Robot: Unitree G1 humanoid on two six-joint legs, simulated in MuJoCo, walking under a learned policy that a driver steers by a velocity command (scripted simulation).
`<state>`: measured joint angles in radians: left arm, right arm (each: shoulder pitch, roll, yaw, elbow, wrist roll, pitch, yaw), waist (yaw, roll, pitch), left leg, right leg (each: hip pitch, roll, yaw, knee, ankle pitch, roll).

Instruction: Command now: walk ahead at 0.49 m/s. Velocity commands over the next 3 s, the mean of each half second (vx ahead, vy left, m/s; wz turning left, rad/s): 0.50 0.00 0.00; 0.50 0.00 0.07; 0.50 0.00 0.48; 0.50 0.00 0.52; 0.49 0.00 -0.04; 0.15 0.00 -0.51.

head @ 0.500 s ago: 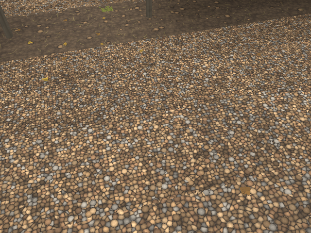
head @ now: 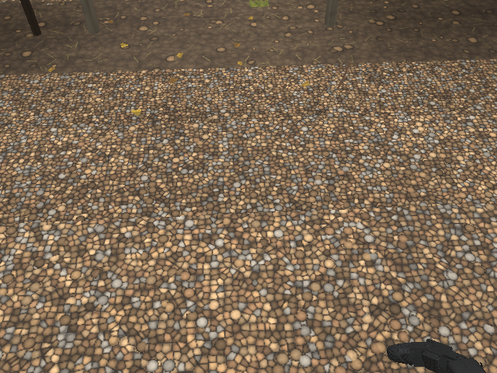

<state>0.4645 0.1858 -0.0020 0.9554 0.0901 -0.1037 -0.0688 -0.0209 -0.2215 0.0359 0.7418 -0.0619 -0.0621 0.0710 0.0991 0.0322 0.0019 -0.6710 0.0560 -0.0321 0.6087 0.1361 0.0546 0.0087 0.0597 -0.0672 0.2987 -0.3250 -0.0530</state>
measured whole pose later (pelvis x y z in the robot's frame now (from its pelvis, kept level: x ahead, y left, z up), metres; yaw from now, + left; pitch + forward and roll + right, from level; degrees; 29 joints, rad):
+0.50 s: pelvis +0.27 +0.05 +0.00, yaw +1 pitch +0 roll +2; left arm 0.08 0.19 -0.01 0.78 0.09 -0.06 -0.06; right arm 0.53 -0.15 0.00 1.04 -0.11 -0.13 0.03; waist -0.12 -0.03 0.02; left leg -0.11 -0.09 0.04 0.42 -0.31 0.09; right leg -0.71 -0.09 0.08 0.89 0.16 0.00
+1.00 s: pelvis +0.61 -0.06 -0.18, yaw +3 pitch -1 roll -1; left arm 0.37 0.23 0.02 0.99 0.10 -0.07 -0.05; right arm 0.37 -0.21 -0.02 0.98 -0.08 -0.08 0.07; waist -0.07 0.02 0.03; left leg -0.61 0.07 -0.05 1.52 -0.36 0.08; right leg -0.18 0.00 -0.16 0.46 -0.26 -0.04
